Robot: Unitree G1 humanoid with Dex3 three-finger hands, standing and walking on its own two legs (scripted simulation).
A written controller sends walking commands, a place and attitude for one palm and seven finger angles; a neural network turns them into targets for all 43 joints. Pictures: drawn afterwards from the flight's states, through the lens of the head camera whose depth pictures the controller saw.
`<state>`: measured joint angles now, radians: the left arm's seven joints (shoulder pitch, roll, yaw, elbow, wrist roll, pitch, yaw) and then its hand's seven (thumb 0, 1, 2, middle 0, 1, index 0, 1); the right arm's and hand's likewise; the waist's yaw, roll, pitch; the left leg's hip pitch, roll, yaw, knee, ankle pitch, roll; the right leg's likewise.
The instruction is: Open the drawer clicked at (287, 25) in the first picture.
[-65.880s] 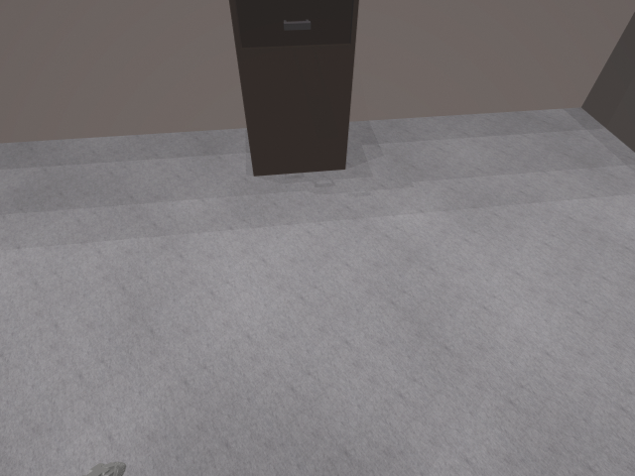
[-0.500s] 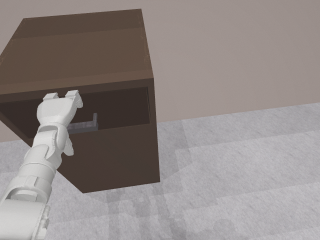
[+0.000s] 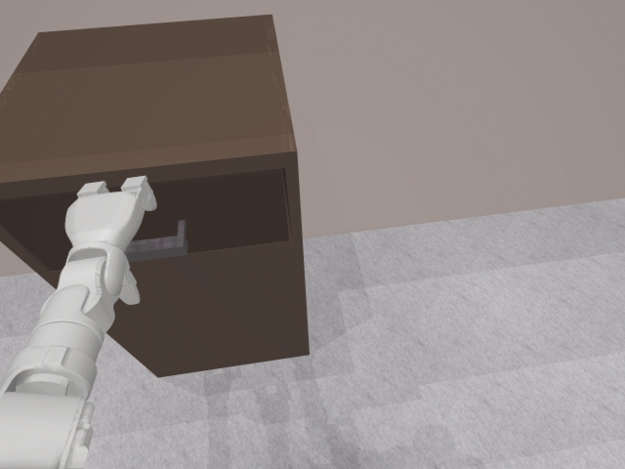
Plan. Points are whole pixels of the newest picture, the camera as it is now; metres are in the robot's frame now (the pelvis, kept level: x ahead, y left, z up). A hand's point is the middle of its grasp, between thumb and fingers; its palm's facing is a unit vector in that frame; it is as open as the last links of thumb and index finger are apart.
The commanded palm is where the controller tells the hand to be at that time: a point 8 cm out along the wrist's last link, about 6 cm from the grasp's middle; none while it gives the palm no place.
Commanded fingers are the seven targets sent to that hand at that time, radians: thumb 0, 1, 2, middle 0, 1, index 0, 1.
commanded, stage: lower the fingers behind the handle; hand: left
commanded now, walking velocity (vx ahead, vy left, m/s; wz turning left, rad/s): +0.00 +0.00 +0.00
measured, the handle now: (154, 238) +0.46 +0.27 -0.02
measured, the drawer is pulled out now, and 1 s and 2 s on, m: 0.00 0.00 0.00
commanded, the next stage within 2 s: close the thumb around the handle in 1.46 s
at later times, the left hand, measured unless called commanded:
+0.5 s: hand (129, 259) +0.40 +0.29 +0.00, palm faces -0.03 -0.03 -1.00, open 13.7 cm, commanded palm +0.38 +0.29 +0.05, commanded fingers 0.00 -0.50 0.30 -0.30 -1.20 -0.30 -1.20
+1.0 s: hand (132, 276) +0.40 +0.30 -0.04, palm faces -0.04 -0.04 -1.00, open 13.8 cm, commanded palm +0.38 +0.29 +0.02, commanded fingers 0.00 -0.50 0.30 -0.30 -1.20 -0.30 -1.20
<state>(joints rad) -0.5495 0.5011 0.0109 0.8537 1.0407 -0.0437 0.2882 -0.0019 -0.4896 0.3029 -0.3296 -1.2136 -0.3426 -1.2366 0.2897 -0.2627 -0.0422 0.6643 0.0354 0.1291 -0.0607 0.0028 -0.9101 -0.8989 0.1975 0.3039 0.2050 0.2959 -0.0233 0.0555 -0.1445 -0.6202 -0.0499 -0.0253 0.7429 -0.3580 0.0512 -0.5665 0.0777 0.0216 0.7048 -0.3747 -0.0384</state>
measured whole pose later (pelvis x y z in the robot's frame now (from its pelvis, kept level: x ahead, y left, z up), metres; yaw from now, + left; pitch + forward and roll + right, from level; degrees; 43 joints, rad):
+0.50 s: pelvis +0.00 +0.01 -0.01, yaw -1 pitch +17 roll -2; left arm -0.54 0.50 0.03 0.92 1.06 -0.04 0.37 0.00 -0.49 0.30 -0.32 -1.20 -0.33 -1.23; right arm 0.30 -0.26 -0.04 0.69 0.02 0.14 -0.05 0.00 -0.91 -0.90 0.20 0.30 0.21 0.30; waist -0.04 0.05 -0.17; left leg -0.73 -0.04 -0.02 0.84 -0.39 0.06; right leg -0.67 0.09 0.02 0.78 -0.40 -0.03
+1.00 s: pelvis -0.01 +0.02 -0.03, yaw -1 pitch +19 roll -3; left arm -0.55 0.49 0.04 0.96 1.08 -0.06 0.42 0.00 -0.49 0.30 -0.32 -1.20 -0.32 -1.20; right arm 0.30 -0.25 -0.05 0.70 0.00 0.12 -0.03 0.00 -0.91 -0.90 0.20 0.30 0.21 0.30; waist -0.05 0.05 -0.18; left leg -0.86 -0.04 -0.02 0.95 -0.42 0.07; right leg -0.79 0.09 0.01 0.88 -0.43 -0.02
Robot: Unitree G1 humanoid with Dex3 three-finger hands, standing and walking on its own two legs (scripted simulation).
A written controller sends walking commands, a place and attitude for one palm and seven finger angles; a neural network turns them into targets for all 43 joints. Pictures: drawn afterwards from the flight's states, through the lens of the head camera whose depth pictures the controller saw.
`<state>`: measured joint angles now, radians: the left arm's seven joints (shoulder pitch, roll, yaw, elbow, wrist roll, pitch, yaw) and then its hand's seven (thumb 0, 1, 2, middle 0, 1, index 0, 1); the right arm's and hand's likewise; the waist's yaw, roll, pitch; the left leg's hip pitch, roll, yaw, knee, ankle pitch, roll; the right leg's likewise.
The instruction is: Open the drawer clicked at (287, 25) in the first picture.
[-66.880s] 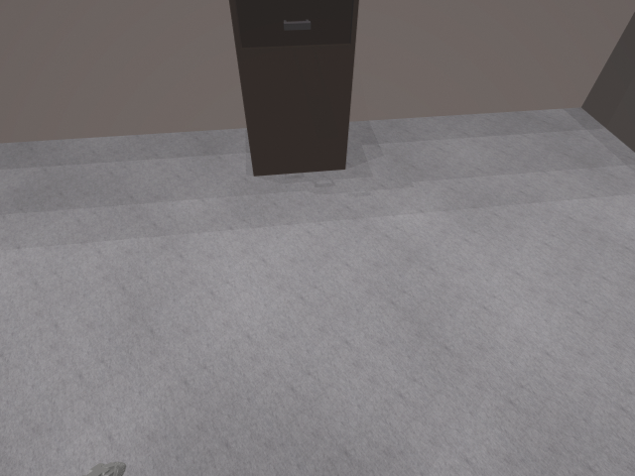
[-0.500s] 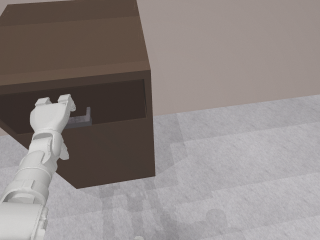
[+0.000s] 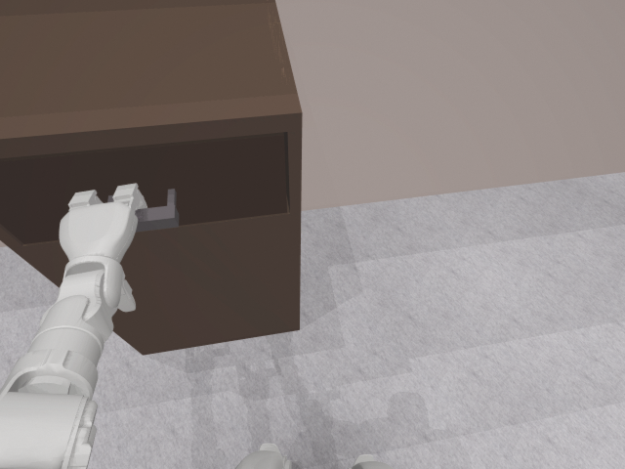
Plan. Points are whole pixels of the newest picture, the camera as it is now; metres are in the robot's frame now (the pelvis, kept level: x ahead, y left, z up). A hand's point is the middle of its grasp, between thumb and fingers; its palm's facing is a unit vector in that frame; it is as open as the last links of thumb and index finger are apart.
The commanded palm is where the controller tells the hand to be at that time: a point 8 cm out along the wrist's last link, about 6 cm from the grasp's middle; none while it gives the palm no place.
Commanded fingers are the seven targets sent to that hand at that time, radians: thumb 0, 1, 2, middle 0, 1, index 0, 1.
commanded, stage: lower the fingers behind the handle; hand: left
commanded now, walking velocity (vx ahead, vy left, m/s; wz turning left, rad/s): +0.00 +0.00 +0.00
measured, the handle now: (141, 209) +0.46 +0.26 +0.01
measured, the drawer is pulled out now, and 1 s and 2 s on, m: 0.00 0.00 0.06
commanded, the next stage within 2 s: close the thumb around the handle in 0.46 s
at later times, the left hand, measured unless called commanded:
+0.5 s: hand (122, 250) +0.41 +0.29 -0.01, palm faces -0.05 -0.04 -1.00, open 13.8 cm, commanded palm +0.39 +0.28 +0.04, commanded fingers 0.00 -0.50 0.30 -0.30 -1.20 -0.30 -1.20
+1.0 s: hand (124, 249) +0.41 +0.28 -0.01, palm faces -0.04 -0.04 -1.00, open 8.6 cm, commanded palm +0.39 +0.27 +0.04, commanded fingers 0.00 0.79 0.85 -0.39 -1.34 -0.39 -1.34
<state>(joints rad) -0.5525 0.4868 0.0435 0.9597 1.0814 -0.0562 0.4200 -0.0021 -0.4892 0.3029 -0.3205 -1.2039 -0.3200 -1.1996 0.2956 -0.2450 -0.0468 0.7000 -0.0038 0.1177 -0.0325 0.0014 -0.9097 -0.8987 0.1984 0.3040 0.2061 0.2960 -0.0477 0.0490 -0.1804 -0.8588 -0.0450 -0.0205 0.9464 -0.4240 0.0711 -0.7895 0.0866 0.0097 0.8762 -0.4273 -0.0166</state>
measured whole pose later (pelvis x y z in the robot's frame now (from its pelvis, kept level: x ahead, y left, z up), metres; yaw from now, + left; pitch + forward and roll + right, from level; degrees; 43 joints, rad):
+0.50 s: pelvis +0.00 +0.00 +0.00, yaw +0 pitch +20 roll -3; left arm -0.56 0.49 0.04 0.97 1.08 -0.05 0.41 0.00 -0.49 0.30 -0.32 -1.20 -0.32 -1.21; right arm 0.31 -0.25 -0.04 0.70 0.00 0.12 -0.03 0.00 -0.91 -0.90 0.20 0.30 0.21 0.30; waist -0.05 0.05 -0.19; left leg -0.88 -0.04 -0.02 0.96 -0.43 0.07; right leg -0.81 0.09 0.01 0.89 -0.43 -0.02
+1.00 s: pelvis +0.00 +0.00 +0.00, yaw +0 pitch +20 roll -3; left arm -0.54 0.48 0.04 0.95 1.08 -0.05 0.43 0.00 0.26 0.63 -0.37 -1.28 -0.37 -1.28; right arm 0.30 -0.25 -0.05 0.70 0.00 0.12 -0.03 0.00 -0.91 -0.90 0.20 0.30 0.21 0.30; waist -0.05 0.05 -0.19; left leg -0.87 -0.04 -0.02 0.96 -0.43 0.06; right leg -0.80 0.09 0.01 0.89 -0.43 -0.02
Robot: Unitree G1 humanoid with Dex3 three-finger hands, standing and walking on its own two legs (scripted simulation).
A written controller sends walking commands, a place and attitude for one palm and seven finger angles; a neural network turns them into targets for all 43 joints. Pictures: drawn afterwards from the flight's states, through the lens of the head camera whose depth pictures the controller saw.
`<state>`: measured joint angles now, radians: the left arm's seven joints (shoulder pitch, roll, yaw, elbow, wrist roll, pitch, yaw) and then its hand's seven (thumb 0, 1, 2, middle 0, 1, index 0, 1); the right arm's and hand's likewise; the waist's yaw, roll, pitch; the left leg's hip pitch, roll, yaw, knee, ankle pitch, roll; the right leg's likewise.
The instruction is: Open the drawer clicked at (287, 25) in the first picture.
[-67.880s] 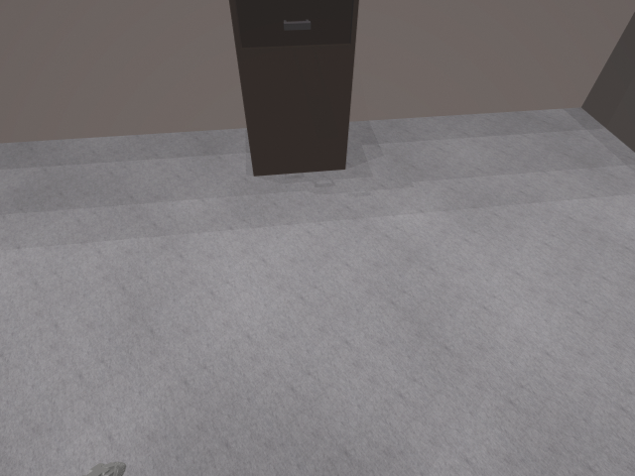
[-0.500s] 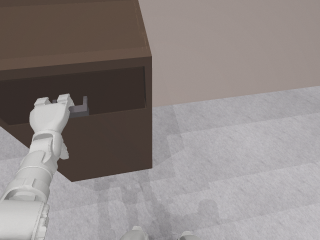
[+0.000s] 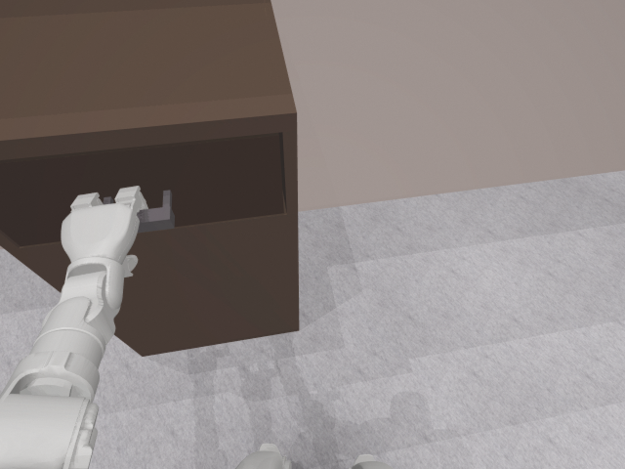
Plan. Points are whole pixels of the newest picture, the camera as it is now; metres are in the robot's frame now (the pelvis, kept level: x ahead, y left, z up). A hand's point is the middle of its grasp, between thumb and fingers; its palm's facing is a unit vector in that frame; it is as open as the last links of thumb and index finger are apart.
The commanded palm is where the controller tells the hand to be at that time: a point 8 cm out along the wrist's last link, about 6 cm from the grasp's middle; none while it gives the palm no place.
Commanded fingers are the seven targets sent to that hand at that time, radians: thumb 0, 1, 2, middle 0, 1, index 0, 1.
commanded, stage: close the thumb around the handle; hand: left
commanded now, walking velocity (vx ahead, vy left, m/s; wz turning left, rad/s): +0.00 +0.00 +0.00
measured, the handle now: (137, 210) +0.46 +0.27 +0.01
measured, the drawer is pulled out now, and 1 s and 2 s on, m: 0.00 0.06 0.18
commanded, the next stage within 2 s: pull the drawer open in 0.26 s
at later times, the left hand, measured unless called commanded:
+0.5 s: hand (118, 253) +0.40 +0.29 -0.01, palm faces -0.02 -0.05 -1.00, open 5.7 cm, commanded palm +0.36 +0.27 +0.05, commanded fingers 0.00 0.90 0.90 -0.40 -1.35 -0.40 -1.35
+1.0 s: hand (114, 294) +0.34 +0.28 -0.01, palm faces +0.00 -0.09 -1.00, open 5.8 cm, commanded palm +0.30 +0.27 +0.05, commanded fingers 0.00 0.90 0.90 -0.40 -1.35 -0.40 -1.35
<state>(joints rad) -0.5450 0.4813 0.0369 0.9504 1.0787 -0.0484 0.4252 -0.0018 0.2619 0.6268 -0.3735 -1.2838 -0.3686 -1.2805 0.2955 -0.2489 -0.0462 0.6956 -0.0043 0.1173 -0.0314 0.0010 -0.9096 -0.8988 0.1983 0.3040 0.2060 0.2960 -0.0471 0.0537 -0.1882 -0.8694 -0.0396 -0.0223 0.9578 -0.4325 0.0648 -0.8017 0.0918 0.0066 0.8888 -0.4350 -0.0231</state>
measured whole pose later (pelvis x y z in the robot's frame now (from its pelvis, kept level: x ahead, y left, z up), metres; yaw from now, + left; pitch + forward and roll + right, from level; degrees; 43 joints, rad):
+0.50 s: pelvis +0.00 +0.00 +0.00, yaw -1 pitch +19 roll -3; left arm -0.47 0.48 0.07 0.88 1.07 -0.04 0.43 0.01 0.74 0.80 -0.42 -1.35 -0.35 -1.35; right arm 0.29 -0.25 -0.05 0.69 0.00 0.13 -0.03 0.00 -0.91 -0.90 0.20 0.30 0.21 0.30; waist -0.05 0.05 -0.19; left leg -0.84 -0.03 -0.01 0.95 -0.44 0.07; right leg -0.78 0.10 0.02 0.88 -0.43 -0.02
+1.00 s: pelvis +0.02 +0.01 +0.01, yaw -1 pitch +16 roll -3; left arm -0.10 0.37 0.00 0.47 1.02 0.09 0.43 0.01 0.75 0.77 -0.40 -1.35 -0.34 -1.35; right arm 0.21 -0.24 -0.04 0.63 -0.01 0.11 -0.01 0.00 -0.91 -0.90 0.20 0.30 0.21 0.30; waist -0.02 0.06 -0.18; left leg -0.71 -0.04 0.00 0.89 -0.45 0.08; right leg -0.65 0.08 0.03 0.81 -0.44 -0.01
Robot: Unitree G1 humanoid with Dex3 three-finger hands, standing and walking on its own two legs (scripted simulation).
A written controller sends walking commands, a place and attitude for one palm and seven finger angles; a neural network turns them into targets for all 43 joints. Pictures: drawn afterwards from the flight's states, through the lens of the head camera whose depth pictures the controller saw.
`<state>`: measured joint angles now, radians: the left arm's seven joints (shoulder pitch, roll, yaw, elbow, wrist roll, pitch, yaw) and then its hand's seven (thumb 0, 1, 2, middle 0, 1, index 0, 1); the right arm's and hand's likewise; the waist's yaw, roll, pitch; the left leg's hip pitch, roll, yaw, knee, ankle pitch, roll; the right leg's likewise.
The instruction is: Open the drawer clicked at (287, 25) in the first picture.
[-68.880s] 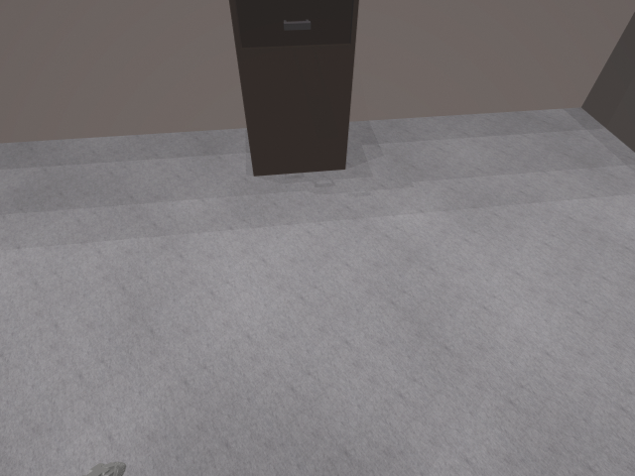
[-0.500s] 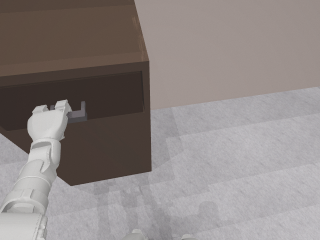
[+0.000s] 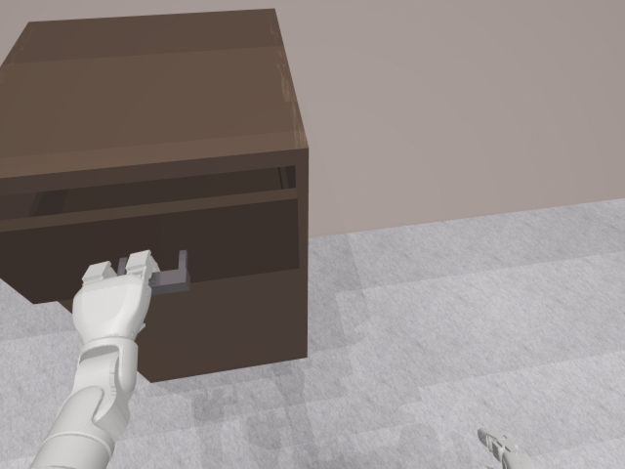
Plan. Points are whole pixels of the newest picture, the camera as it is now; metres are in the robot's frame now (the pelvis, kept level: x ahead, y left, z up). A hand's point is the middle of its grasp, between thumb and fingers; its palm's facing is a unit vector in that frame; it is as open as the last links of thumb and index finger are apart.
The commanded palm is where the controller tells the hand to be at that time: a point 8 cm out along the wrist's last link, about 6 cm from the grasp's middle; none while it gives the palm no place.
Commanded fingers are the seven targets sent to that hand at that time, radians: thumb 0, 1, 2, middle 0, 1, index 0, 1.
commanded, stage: pull the drawer open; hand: left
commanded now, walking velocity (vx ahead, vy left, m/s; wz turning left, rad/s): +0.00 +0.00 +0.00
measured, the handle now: (152, 272) +0.38 +0.25 +0.00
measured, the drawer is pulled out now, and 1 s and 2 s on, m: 0.06 0.18 0.27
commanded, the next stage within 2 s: open the thumb to release the handle in 1.90 s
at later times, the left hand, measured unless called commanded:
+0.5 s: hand (129, 357) +0.26 +0.26 -0.02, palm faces +0.00 -0.07 -1.00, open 5.9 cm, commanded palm +0.22 +0.24 +0.03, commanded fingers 0.00 0.90 0.90 -0.40 -1.35 -0.40 -1.35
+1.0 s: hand (122, 416) +0.19 +0.24 -0.02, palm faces +0.00 -0.08 -1.00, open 6.0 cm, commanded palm +0.16 +0.23 +0.03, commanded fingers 0.00 0.90 0.90 -0.40 -1.35 -0.40 -1.35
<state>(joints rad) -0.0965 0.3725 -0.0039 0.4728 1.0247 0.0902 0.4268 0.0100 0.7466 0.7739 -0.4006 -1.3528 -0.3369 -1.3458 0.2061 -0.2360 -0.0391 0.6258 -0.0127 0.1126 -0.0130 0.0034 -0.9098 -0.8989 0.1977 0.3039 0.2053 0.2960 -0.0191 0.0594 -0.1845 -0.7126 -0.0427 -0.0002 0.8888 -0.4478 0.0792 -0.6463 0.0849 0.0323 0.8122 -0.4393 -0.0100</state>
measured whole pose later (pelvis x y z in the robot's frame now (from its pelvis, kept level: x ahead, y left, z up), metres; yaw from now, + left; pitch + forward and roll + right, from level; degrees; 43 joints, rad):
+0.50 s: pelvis -0.01 -0.02 +0.00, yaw +1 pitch +13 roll -2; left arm 0.07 0.35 -0.01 0.36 1.03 0.10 0.44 0.01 0.74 0.77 -0.41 -1.35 -0.33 -1.32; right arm 0.19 -0.24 -0.03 0.63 -0.02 0.10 -0.02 0.01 -0.91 -0.90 0.20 0.30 0.21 0.30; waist 0.00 0.06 -0.17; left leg -0.67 -0.04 0.00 0.89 -0.44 0.06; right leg -0.62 0.09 0.03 0.84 -0.45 -0.03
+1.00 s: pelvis -0.01 -0.02 +0.00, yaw +1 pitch +12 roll -1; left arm 0.35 0.33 -0.02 0.13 1.04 0.08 0.48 0.01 0.74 0.77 -0.40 -1.35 -0.32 -1.28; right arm 0.12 -0.24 -0.02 0.59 -0.03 0.09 0.00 0.01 -0.91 -0.90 0.20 0.30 0.20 0.30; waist 0.04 0.05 -0.17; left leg -0.65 -0.04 0.00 0.91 -0.46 0.05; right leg -0.61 0.09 0.02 0.88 -0.48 -0.04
